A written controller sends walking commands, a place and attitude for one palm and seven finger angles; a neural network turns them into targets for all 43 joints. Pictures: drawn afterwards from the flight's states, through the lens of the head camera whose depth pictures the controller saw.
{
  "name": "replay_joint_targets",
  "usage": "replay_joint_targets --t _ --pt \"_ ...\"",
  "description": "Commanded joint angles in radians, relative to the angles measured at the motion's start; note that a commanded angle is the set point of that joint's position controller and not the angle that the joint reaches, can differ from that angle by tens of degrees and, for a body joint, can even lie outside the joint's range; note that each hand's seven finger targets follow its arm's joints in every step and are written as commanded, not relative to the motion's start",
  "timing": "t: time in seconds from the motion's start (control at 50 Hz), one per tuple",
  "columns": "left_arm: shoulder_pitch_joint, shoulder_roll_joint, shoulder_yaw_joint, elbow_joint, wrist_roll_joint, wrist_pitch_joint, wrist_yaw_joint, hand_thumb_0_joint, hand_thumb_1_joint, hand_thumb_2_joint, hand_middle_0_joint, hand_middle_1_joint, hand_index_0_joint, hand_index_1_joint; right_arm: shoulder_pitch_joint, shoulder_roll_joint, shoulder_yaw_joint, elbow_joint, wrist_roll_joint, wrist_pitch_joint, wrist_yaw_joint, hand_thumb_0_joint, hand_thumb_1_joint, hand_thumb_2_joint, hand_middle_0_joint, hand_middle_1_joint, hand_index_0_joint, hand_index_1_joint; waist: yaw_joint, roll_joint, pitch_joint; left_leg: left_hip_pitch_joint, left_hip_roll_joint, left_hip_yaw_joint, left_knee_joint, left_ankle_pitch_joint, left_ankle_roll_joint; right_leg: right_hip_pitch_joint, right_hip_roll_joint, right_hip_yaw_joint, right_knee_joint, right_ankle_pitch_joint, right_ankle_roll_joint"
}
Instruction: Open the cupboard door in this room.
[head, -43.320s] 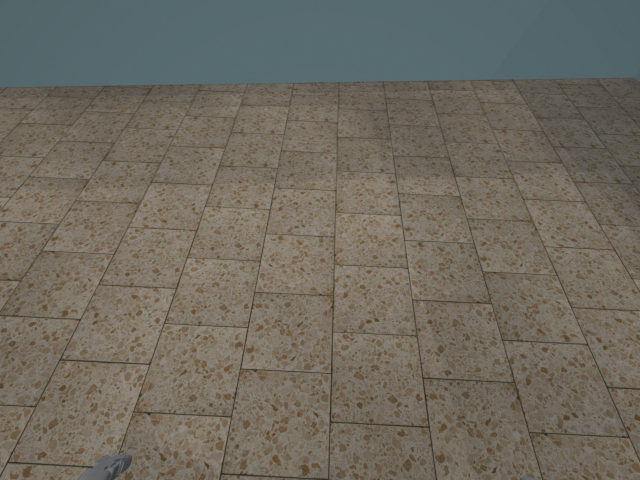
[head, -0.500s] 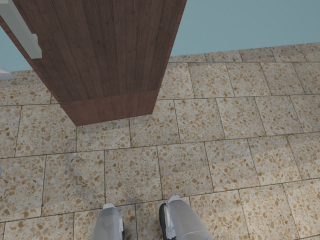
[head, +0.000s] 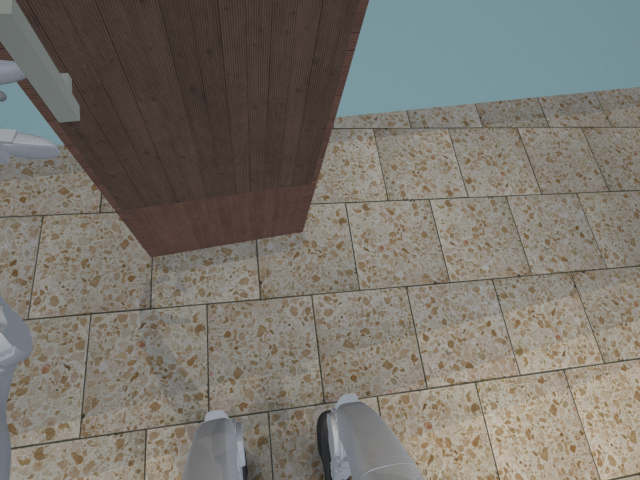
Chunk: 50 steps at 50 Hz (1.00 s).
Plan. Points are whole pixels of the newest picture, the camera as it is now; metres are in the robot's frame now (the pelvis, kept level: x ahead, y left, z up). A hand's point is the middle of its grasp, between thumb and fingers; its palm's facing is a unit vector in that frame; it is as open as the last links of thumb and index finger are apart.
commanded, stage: slide the fingers in behind the handle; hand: left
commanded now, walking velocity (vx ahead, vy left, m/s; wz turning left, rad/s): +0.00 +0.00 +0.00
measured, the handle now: (39, 53) +0.59 +0.26 +0.07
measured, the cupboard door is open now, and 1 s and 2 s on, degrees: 0 1 0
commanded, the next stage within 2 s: close the thumb around the handle in 1.18 s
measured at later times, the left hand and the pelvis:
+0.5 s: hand (41, 94) +0.53 +0.25 +0.08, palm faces +0.11 -0.99 -0.01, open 14.0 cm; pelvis +0.01 +0.00 +0.00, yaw +0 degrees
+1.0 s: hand (59, 98) +0.52 +0.23 +0.08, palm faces +0.12 -0.99 -0.03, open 14.0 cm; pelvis +0.00 -0.01 +0.00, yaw +1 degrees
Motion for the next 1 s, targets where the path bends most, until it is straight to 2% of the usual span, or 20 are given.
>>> replay_joint_targets --t 0.0,0.12,0.16,0.22,0.26,0.3,0.32,0.34,0.4,0.46,0.5,0.56,0.6,0.62,0.64,0.76,0.8,0.9,0.92,0.98 --pt "-0.360 0.314 0.040 -0.214 -0.023 -0.067 0.015 0.000 -0.500 0.300 -0.300 -1.200 -0.300 -1.200 0.214 -0.204 -0.077 -0.023 0.001 0.000 -0.011 0.000 -0.900 -0.900 0.200 0.300 0.200 0.300 0.015 0.219 -0.535 0.456 -0.029 -0.025 -0.112 0.521 0.019 0.223 0.040 -0.007 -0.073 0.334 -0.030" --pt "-0.375 0.293 0.030 -0.202 -0.027 -0.083 0.025 0.000 -0.500 0.300 -0.300 -1.200 -0.300 -1.200 0.209 -0.200 -0.076 -0.020 0.000 -0.006 -0.011 0.000 -0.900 -0.900 0.200 0.300 0.200 0.300 0.008 0.177 -0.502 0.406 -0.032 -0.015 -0.113 0.475 0.024 0.244 0.038 0.000 -0.076 0.331 -0.027" --pt "-0.369 0.292 0.033 -0.214 -0.022 -0.091 0.030 0.000 -0.500 0.300 -0.300 -1.200 -0.300 -1.200 0.213 -0.199 -0.078 -0.023 -0.001 -0.007 -0.011 0.000 -0.900 -0.900 0.200 0.300 0.200 0.300 0.016 0.215 -0.522 0.433 -0.033 -0.017 -0.113 0.501 0.022 0.238 0.038 0.000 -0.069 0.342 -0.034" --pt "-0.395 0.226 -0.014 -0.213 -0.026 -0.094 0.034 0.000 -0.500 0.300 -0.300 -1.200 -0.300 -1.200 0.211 -0.195 -0.079 -0.011 -0.003 -0.008 -0.008 0.000 -0.900 -0.900 0.200 0.300 0.200 0.300 0.001 0.213 -0.507 0.458 -0.030 -0.024 -0.115 0.502 0.017 0.202 0.038 -0.006 -0.075 0.320 -0.030" --pt "-0.382 0.213 -0.008 -0.241 -0.035 -0.104 0.036 0.000 -0.500 0.300 -0.300 -1.200 -0.300 -1.200 0.218 -0.197 -0.086 -0.014 -0.005 -0.009 -0.006 0.000 -0.900 -0.900 0.200 0.300 0.200 0.300 0.009 0.217 -0.551 0.493 -0.030 -0.028 -0.112 0.540 0.015 0.205 0.039 -0.009 -0.068 0.335 -0.035" --pt "-0.401 0.196 -0.015 -0.236 -0.040 -0.105 0.043 0.000 -0.500 0.300 -0.300 -1.200 -0.300 -1.200 0.216 -0.195 -0.088 -0.002 -0.005 -0.008 -0.006 0.000 -0.900 -0.900 0.200 0.300 0.200 0.300 0.001 0.210 -0.547 0.503 -0.027 -0.034 -0.114 0.543 0.011 0.194 0.038 -0.013 -0.071 0.330 -0.031" --pt "-0.388 0.191 -0.012 -0.237 -0.040 -0.104 0.047 0.000 -0.500 0.300 -0.300 -1.200 -0.300 -1.200 0.216 -0.193 -0.089 -0.003 -0.005 -0.009 -0.004 0.000 -0.900 -0.900 0.200 0.300 0.200 0.300 0.012 0.229 -0.543 0.502 -0.030 -0.030 -0.116 0.541 0.010 0.198 0.037 -0.011 -0.074 0.328 -0.032" --pt "-0.395 0.154 -0.037 -0.246 -0.041 -0.102 0.052 0.000 -0.500 0.300 -0.300 -1.200 -0.300 -1.200 0.214 -0.190 -0.089 -0.002 -0.006 -0.010 -0.002 0.000 -0.900 -0.900 0.200 0.300 0.200 0.300 0.004 0.223 -0.541 0.506 -0.030 -0.030 -0.118 0.529 0.011 0.192 0.038 -0.013 -0.076 0.320 -0.031" --pt "-0.368 0.186 -0.001 -0.278 -0.036 -0.110 0.074 0.000 -0.500 0.300 -0.300 -1.200 -0.300 -1.200 0.219 -0.190 -0.093 -0.005 -0.008 -0.007 0.001 0.000 -0.900 -0.900 0.200 0.300 0.200 0.300 0.028 0.239 -0.576 0.533 -0.029 -0.030 -0.119 0.594 0.006 0.221 0.039 -0.012 -0.072 0.361 -0.035" --pt "-0.348 0.143 -0.017 -0.269 -0.033 -0.111 0.099 0.000 -0.500 0.300 -0.300 -1.200 -0.300 -1.200 0.216 -0.182 -0.093 -0.010 -0.009 -0.005 0.006 0.000 -0.900 -0.900 0.200 0.300 0.200 0.300 0.021 0.190 -0.532 0.498 -0.034 -0.022 -0.123 0.569 0.014 0.237 0.041 -0.011 -0.078 0.371 -0.034" --pt "-0.340 0.180 0.008 -0.248 -0.026 -0.108 0.113 0.000 -0.500 0.300 -0.300 -1.200 -0.300 -1.200 0.209 -0.184 -0.091 -0.013 -0.007 -0.004 0.006 0.000 -0.900 -0.900 0.200 0.300 0.200 0.300 0.031 0.175 -0.508 0.453 -0.037 -0.013 -0.131 0.517 0.016 0.261 0.038 -0.006 -0.081 0.358 -0.031" --pt "-0.328 0.169 0.000 -0.279 -0.019 -0.124 0.125 0.000 -0.500 0.300 -0.300 -1.200 -0.300 -1.200 0.207 -0.179 -0.093 -0.027 -0.007 -0.005 0.007 0.000 -0.900 -0.900 0.200 0.300 0.200 0.300 0.039 0.183 -0.527 0.459 -0.042 -0.008 -0.137 0.528 0.017 0.295 0.037 0.001 -0.080 0.385 -0.035" --pt "-0.335 0.130 -0.023 -0.274 -0.020 -0.135 0.128 0.000 -0.500 0.300 -0.300 -1.200 -0.300 -1.200 0.200 -0.175 -0.094 -0.020 -0.008 -0.009 0.009 0.000 -0.900 -0.900 0.200 0.300 0.200 0.300 0.031 0.195 -0.524 0.469 -0.041 -0.004 -0.132 0.522 0.014 0.272 0.036 0.001 -0.082 0.375 -0.031" --pt "-0.348 0.115 -0.037 -0.260 -0.024 -0.137 0.126 0.000 -0.500 0.300 -0.300 -1.200 -0.300 -1.200 0.199 -0.175 -0.094 -0.013 -0.007 -0.011 0.010 0.000 -0.900 -0.900 0.200 0.300 0.200 0.300 0.017 0.159 -0.498 0.452 -0.039 -0.005 -0.134 0.490 0.017 0.267 0.037 0.000 -0.087 0.357 -0.029" --pt "-0.339 0.148 -0.012 -0.256 -0.024 -0.140 0.127 0.000 -0.500 0.300 -0.300 -1.200 -0.300 -1.200 0.198 -0.180 -0.094 -0.016 -0.007 -0.011 0.007 0.000 -0.900 -0.900 0.200 0.300 0.200 0.300 0.028 0.147 -0.498 0.426 -0.041 -0.001 -0.136 0.466 0.019 0.292 0.037 0.007 -0.089 0.351 -0.029" --pt "-0.405 0.064 -0.076 -0.277 -0.033 -0.162 0.123 0.000 -0.500 0.300 -0.300 -1.200 -0.300 -1.200 0.194 -0.175 -0.095 -0.001 -0.010 -0.022 0.005 0.000 -0.900 -0.900 0.200 0.300 0.200 0.300 0.010 0.198 -0.504 0.477 -0.043 -0.012 -0.136 0.464 0.015 0.239 0.035 0.002 -0.086 0.320 -0.035" --pt "-0.384 0.108 -0.039 -0.238 -0.030 -0.157 0.126 0.000 -0.500 0.300 -0.300 -1.200 -0.300 -1.200 0.193 -0.182 -0.097 0.007 -0.009 -0.023 0.002 0.000 -0.900 -0.900 0.200 0.300 0.200 0.300 0.015 0.161 -0.514 0.456 -0.042 -0.010 -0.131 0.454 0.016 0.253 0.033 0.004 -0.087 0.323 -0.031" --pt "-0.441 0.092 -0.070 -0.224 -0.016 -0.148 0.132 0.000 -0.500 0.300 -0.300 -1.200 -0.300 -1.200 0.194 -0.181 -0.093 0.013 -0.010 -0.028 0.000 0.000 -0.900 -0.900 0.200 0.300 0.200 0.300 -0.003 0.173 -0.497 0.440 -0.045 -0.016 -0.128 0.419 0.019 0.223 0.029 0.006 -0.085 0.291 -0.030" --pt "-0.416 0.107 -0.058 -0.209 -0.011 -0.145 0.134 0.000 -0.500 0.300 -0.300 -1.200 -0.300 -1.200 0.195 -0.182 -0.093 0.010 -0.010 -0.028 -0.001 0.000 -0.900 -0.900 0.200 0.300 0.200 0.300 0.007 0.174 -0.503 0.437 -0.045 -0.018 -0.131 0.417 0.017 0.226 0.029 0.003 -0.082 0.283 -0.032" --pt "-0.424 0.118 -0.051 -0.182 -0.013 -0.137 0.137 0.000 -0.500 0.300 -0.300 -1.200 -0.300 -1.200 0.196 -0.182 -0.088 0.006 -0.010 -0.028 -0.002 0.000 -0.900 -0.900 0.200 0.300 0.200 0.300 0.005 0.163 -0.505 0.406 -0.047 -0.013 -0.122 0.419 0.021 0.240 0.028 0.008 -0.076 0.300 -0.030"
